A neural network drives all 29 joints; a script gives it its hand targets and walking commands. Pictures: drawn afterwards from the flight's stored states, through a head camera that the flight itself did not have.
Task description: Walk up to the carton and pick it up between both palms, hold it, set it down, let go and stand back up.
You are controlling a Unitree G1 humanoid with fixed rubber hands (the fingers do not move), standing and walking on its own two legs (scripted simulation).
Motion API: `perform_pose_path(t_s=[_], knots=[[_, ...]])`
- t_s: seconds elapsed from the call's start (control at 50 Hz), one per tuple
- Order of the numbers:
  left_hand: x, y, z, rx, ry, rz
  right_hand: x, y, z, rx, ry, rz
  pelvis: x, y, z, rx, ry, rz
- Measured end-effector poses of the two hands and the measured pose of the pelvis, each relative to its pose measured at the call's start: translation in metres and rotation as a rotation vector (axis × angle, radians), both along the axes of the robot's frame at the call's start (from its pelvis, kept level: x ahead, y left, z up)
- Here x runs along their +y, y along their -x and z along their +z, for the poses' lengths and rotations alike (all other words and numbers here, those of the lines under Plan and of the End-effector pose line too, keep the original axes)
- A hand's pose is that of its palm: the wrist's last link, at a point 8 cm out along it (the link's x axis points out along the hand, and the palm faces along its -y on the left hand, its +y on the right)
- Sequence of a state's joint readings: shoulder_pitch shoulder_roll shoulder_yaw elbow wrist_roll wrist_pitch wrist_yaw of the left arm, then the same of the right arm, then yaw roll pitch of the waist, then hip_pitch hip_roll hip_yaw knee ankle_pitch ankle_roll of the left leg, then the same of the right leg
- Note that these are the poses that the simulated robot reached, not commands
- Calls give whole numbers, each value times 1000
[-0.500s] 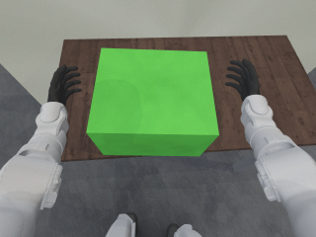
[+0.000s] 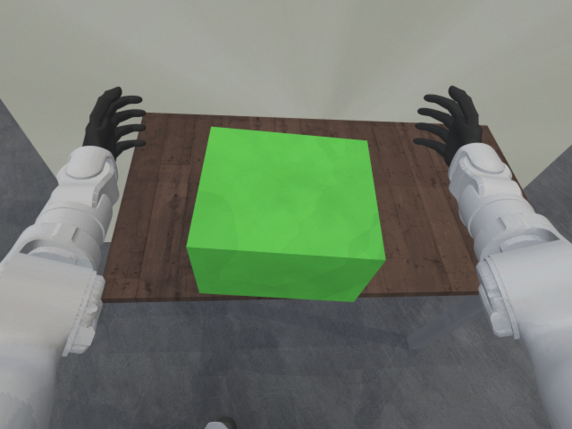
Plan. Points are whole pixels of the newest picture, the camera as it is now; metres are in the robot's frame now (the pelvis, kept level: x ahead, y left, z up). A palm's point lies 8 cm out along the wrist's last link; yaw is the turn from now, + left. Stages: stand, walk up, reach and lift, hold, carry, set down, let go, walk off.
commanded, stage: set down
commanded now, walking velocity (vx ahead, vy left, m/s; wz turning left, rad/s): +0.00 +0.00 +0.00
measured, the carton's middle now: (284, 216) +0.46 +0.03 -0.04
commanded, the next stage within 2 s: none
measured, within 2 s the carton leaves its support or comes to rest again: neither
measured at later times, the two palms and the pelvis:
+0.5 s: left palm (88, 193) +0.39 +0.29 +0.07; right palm (442, 205) +0.44 -0.19 +0.07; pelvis +0.02 +0.00 +0.02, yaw +0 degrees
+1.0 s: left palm (90, 252) +0.33 +0.28 +0.04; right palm (448, 271) +0.36 -0.20 +0.03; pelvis +0.02 -0.01 +0.02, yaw +0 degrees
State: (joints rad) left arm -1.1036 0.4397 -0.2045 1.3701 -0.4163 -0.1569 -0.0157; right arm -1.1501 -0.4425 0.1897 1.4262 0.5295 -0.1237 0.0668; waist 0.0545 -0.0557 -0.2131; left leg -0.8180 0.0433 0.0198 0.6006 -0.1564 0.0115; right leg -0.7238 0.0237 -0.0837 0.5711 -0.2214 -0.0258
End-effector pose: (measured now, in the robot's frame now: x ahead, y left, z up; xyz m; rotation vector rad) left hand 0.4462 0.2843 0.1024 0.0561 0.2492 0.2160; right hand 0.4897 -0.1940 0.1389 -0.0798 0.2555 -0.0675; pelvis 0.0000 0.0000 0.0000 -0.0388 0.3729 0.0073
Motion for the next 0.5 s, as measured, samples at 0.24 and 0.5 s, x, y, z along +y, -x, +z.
perform_pose_path(t_s=[0.24,0.5], knots=[[-12,5,-5,36,-12,-20,-14,16,-22,40,-29,-2,3,-11,12,-52,-3,-14],[9,55,-29,50,-4,19,4,52,-69,31,-59,55,1,-23,18,-137,-16,-7]])
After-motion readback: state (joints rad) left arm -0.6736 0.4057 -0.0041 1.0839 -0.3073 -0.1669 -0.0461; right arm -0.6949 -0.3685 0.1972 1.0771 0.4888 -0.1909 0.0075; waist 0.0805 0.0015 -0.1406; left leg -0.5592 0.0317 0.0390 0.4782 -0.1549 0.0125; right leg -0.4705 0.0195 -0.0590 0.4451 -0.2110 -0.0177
